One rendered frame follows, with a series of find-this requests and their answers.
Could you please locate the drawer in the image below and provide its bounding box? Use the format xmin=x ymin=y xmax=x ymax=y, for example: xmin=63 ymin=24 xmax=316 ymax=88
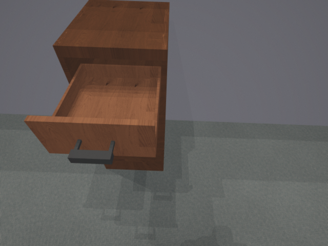
xmin=24 ymin=64 xmax=161 ymax=157

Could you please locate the cabinet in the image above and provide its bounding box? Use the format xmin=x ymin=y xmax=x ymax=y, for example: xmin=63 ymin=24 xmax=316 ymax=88
xmin=53 ymin=0 xmax=170 ymax=171

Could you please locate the handle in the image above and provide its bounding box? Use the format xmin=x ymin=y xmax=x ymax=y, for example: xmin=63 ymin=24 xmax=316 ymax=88
xmin=68 ymin=139 xmax=115 ymax=165

